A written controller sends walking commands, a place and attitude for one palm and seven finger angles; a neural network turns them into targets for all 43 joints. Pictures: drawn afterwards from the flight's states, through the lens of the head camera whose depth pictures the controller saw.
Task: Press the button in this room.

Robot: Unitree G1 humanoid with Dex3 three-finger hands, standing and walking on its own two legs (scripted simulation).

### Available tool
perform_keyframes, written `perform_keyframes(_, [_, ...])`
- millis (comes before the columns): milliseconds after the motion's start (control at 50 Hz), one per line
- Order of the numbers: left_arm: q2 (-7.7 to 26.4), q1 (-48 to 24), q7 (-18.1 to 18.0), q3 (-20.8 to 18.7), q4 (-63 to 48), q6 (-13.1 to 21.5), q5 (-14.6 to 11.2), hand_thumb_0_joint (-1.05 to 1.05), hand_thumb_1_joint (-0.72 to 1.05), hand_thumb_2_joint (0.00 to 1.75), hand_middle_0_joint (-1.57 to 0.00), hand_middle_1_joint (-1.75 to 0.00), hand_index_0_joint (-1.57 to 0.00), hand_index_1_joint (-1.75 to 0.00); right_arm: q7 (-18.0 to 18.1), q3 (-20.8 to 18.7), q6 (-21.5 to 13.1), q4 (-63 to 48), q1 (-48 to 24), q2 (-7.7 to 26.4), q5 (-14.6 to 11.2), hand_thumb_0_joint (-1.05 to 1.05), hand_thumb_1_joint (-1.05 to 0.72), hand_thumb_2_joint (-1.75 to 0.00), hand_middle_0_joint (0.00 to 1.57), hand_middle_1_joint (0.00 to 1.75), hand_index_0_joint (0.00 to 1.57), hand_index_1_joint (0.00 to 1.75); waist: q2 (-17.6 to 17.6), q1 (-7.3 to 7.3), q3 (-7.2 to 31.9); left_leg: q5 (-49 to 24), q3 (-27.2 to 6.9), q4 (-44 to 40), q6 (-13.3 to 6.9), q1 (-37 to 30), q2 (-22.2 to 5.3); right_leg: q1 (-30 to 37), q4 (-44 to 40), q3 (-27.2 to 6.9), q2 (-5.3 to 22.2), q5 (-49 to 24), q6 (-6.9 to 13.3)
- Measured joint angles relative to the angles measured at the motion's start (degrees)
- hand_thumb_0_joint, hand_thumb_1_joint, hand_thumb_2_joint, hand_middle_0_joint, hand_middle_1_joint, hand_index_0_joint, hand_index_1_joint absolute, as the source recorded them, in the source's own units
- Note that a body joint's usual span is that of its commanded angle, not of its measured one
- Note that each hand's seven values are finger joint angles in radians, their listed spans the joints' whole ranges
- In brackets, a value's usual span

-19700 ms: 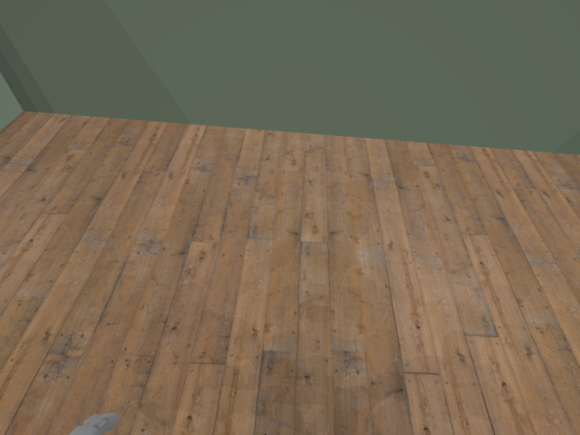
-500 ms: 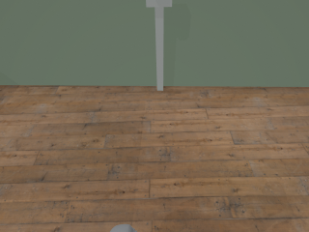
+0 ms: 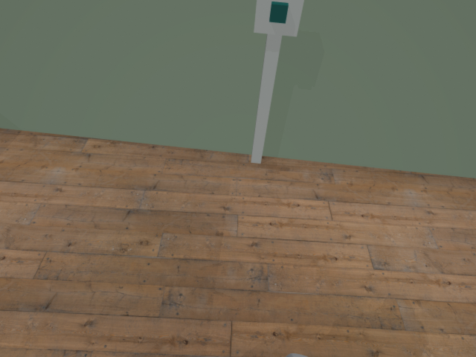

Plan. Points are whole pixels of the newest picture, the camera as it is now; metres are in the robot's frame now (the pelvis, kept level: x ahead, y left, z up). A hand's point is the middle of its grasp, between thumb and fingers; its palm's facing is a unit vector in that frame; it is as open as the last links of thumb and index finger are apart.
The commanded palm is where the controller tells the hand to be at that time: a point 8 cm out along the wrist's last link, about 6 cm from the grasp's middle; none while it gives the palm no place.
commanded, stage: stand and wait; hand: left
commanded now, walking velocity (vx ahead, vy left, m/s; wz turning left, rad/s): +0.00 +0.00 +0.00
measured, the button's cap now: (278, 12) +1.22 -0.06 +0.08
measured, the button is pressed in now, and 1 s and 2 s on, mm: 0 0 0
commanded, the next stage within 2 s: look at it before walking up in 0.58 s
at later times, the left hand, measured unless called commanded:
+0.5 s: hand out of the picture +0.08 +0.14 -0.17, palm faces +0.07 -0.97 -0.22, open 7.2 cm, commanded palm none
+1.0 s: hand out of the picture +0.03 +0.10 -0.17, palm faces +0.09 -0.98 -0.15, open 7.3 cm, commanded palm none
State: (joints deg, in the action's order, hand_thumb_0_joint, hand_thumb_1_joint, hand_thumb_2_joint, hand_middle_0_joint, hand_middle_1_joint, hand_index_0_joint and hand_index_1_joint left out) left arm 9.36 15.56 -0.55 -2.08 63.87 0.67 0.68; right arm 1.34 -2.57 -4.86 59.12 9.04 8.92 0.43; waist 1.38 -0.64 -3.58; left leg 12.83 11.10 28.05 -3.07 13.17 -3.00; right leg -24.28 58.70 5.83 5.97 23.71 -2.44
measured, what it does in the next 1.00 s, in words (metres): steps on the spot: right foot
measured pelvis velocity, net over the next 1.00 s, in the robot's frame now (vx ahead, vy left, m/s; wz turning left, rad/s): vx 0.06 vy -0.05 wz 0.04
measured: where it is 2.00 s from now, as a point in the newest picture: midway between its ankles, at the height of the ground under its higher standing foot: outside the picture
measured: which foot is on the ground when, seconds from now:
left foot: down 0.00-1.00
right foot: up 0.00-0.16, down 0.18-1.00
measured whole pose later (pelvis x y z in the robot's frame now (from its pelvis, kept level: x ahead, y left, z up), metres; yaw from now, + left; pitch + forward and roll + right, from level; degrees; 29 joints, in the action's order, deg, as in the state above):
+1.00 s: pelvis +0.06 -0.05 +0.01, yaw +2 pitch -2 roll +0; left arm 5.1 18.8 -2.1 0.3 66.4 0.9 0.3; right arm 1.7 -0.8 -0.6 66.7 16.9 6.6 0.4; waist -0.6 -0.1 -1.1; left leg 14.1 7.9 22.4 2.1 6.2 -4.7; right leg -9.9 23.2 9.2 1.0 11.9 2.4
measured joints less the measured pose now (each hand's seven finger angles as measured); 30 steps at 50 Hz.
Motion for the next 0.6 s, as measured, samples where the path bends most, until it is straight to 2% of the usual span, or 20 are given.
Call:
perform_keyframes(80, [0.85, -4.03, -0.82, -0.40, -2.39, -0.50, 0.20, 0.01, 0.94, 0.90, -0.20, -0.30, -0.20, -0.30, -0.09, 0.39, 1.39, 2.27, 2.67, 0.23, 0.38, -0.02, -0.95, -0.90, 0.20, 0.30, 0.20, 0.30, 0.10, 0.65, 1.05, 0.02, -0.51, -1.95, 0.34, -1.93, 1.29, 0.16, -8.85, -0.64, 0.18, -4.94, -0.48])
perform_keyframes(160, [1.25, -5.58, -0.79, -0.05, -3.57, -0.31, 0.20, 0.00, 0.94, 0.90, -0.20, -0.30, -0.20, -0.30, -0.19, 0.62, 2.96, 4.56, 5.20, -0.46, 0.58, -0.01, -0.93, -0.90, 0.20, 0.30, 0.20, 0.30, -0.28, 0.96, 1.72, 2.25, -0.65, 0.13, 1.34, -2.75, 1.76, 5.75, -21.52, -0.33, -0.23, -9.04, -0.65])
perform_keyframes(180, [1.29, -5.43, -0.78, 0.15, -3.64, -0.04, 0.22, 0.00, 0.94, 0.90, -0.20, -0.30, -0.20, -0.30, -0.24, 0.68, 3.26, 5.09, 5.80, -0.71, 0.50, -0.01, -0.93, -0.90, 0.20, 0.30, 0.20, 0.30, -0.21, 0.87, 2.00, 3.24, -0.39, 1.37, 1.75, -2.71, 1.88, 7.76, -25.18, -0.25, -0.26, -10.36, -0.07])
perform_keyframes(220, [0.11, -5.20, -0.92, 0.74, -2.78, 0.36, 0.26, 0.00, 0.93, 0.90, -0.20, -0.30, -0.20, -0.30, -0.37, 0.65, 4.03, 6.12, 6.24, -0.44, 0.21, 0.00, -0.92, -0.90, 0.20, 0.30, 0.20, 0.30, -2.58, 1.21, 2.04, 4.64, -0.72, 2.98, 2.67, -2.98, 0.35, 9.12, -26.25, 0.36, -1.74, -9.29, 2.34])
perform_keyframes(260, [-0.80, -4.57, -0.79, 1.37, -2.17, 0.48, 0.03, 0.00, 0.93, 0.90, -0.20, -0.30, -0.20, -0.30, -0.50, 0.80, 4.57, 6.38, 7.16, -0.59, 0.17, 0.00, -0.92, -0.90, 0.20, 0.30, 0.20, 0.30, -3.87, 2.35, 2.51, 4.58, -1.67, 2.08, 3.43, -3.50, -0.06, 10.01, -27.14, 1.34, -2.24, -9.17, 3.27])
perform_keyframes(300, [-0.83, -4.11, -1.03, 1.29, -1.74, 0.61, -0.33, 0.00, 0.94, 0.90, -0.20, -0.30, -0.20, -0.30, -0.67, 1.15, 4.78, 6.81, 8.11, -1.24, 0.25, 0.00, -0.91, -0.90, 0.20, 0.30, 0.20, 0.30, -3.96, 2.71, 2.98, 3.84, -2.28, 0.49, 3.75, -4.01, -0.22, 10.72, -28.62, 2.02, -2.60, -9.57, 3.67])
perform_keyframes(440, [0.11, -2.93, -1.61, 1.18, -0.39, 0.20, -0.87, -0.01, 0.95, 0.90, -0.20, -0.30, -0.20, -0.30, -0.54, 2.05, 4.06, 8.80, 10.23, -3.39, 0.17, 0.01, -0.91, -0.90, 0.20, 0.30, 0.20, 0.30, -2.04, 2.00, 2.43, 1.60, -2.79, -4.27, 4.61, -6.01, -0.81, 12.62, -32.72, 2.82, -3.77, -11.05, 4.32])
perform_keyframes(600, [-1.39, 0.34, -1.51, 1.81, 1.52, -0.18, -0.75, 0.00, 0.94, 0.90, -0.20, -0.30, -0.20, -0.30, 0.06, 1.79, 4.42, 9.14, 9.88, -2.56, -0.02, 0.01, -0.91, -0.90, 0.20, 0.30, 0.20, 0.30, -2.26, 1.13, 1.78, 1.15, -3.16, -5.67, 5.10, -7.00, -1.33, 14.02, -34.71, 3.30, -4.50, -11.59, 4.73])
